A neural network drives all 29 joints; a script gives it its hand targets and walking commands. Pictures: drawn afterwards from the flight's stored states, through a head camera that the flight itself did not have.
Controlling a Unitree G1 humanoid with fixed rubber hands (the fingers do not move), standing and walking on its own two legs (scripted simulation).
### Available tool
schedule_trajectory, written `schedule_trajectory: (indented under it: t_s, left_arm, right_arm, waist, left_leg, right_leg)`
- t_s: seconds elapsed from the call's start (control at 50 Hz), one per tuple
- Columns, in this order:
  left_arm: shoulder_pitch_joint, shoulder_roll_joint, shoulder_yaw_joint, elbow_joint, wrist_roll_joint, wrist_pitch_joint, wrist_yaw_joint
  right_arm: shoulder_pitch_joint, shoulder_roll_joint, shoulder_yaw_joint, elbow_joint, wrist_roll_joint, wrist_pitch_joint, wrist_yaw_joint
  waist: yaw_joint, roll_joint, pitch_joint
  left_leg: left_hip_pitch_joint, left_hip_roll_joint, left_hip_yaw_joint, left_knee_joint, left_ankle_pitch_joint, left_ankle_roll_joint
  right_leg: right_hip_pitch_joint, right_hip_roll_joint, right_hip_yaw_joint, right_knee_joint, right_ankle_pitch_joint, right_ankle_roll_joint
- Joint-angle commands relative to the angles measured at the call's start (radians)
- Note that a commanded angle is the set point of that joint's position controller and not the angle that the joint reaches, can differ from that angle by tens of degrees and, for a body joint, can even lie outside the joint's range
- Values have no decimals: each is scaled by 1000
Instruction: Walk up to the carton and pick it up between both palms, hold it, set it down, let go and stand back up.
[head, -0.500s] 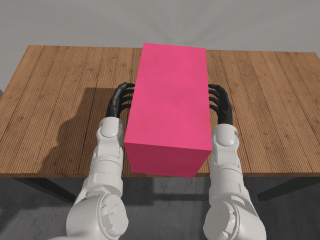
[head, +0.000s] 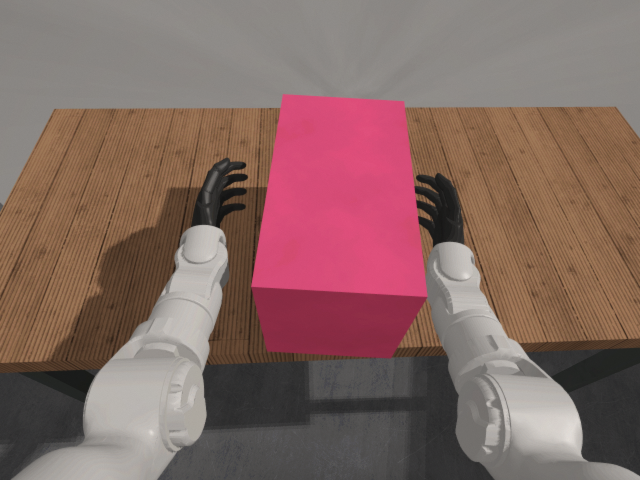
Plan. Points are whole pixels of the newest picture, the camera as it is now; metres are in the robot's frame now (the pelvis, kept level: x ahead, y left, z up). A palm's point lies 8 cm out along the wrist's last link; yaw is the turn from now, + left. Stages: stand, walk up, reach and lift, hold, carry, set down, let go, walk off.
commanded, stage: set down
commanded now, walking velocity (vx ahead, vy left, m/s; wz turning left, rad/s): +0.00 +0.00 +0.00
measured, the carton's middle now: (336, 225) +0.46 -0.03 +0.02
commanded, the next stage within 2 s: none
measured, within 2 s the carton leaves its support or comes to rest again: neither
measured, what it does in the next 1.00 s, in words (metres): stands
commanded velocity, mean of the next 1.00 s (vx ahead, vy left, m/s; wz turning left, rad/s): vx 0.00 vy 0.00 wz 0.00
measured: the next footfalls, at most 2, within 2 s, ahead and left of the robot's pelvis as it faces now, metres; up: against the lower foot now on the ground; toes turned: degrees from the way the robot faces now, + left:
none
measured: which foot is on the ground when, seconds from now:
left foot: down 0.00-1.00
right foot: down 0.00-1.00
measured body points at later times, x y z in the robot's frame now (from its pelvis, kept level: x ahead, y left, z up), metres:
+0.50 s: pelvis -0.02 +0.00 +0.00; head +0.02 +0.00 +0.45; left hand +0.45 +0.15 +0.13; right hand +0.43 -0.22 +0.14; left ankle -0.01 +0.10 -0.74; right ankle +0.00 -0.10 -0.74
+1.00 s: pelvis -0.02 -0.01 +0.01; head -0.01 +0.00 +0.46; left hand +0.43 +0.16 +0.16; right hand +0.41 -0.22 +0.16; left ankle -0.01 +0.10 -0.74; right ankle +0.00 -0.10 -0.74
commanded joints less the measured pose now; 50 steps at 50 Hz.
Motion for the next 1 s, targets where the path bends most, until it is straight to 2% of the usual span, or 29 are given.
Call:
schedule_trajectory:
  t_s: [0.0, 0.14, 0.28, 0.4, 0.58, 0.74, 0.86, 0.98]
  left_arm:
    - [-390, 92, -57, -91, -54, -19, 1]
    - [-498, 138, -142, -129, -166, -7, 12]
    - [-548, 198, -194, -84, -269, 62, 3]
    - [-600, 258, -215, -71, -315, 129, -7]
    - [-669, 328, -234, -129, -360, 240, -15]
    - [-663, 359, -237, -206, -370, 355, -28]
    - [-499, 328, -187, -284, -303, 401, -66]
    - [-301, 265, -156, -447, -237, 381, -96]
  right_arm:
    - [-377, -163, 47, -79, 69, -25, 10]
    - [-487, -266, 138, -88, 188, 33, 36]
    - [-558, -328, 225, -24, 295, 127, 42]
    - [-625, -351, 255, -35, 328, 204, 35]
    - [-703, -368, 252, -115, 335, 320, 10]
    - [-699, -382, 240, -157, 343, 427, -13]
    - [-550, -359, 229, -221, 345, 458, -28]
    - [-342, -323, 200, -385, 327, 425, -23]
  waist:
    - [-14, 31, -614]
    - [-4, 45, -634]
    - [-9, 16, -538]
    - [-12, -6, -503]
    - [-24, -10, -519]
    - [-48, 3, -489]
    - [-60, 0, -392]
    - [-58, 13, -306]
  left_leg:
    - [307, 31, -61, 76, 322, -52]
    - [433, 36, -58, 105, 330, -77]
    - [391, 47, -61, 94, 198, -53]
    - [353, 43, -65, 82, 129, -29]
    - [333, 32, -69, 65, 105, -6]
    - [341, 24, -77, 55, 121, -1]
    - [357, 9, -88, 23, 161, 5]
    - [434, 0, -90, -5, 189, -1]
  right_leg:
    - [347, -12, 3, 113, 546, 44]
    - [247, -3, -18, 98, 416, 40]
    - [231, -25, -1, 104, 300, 50]
    - [271, -37, 9, 109, 252, 63]
    - [342, -48, 12, 105, 238, 65]
    - [399, -52, 11, 86, 250, 52]
    - [517, -55, 16, 56, 294, 30]
    - [556, -47, 2, 37, 316, 3]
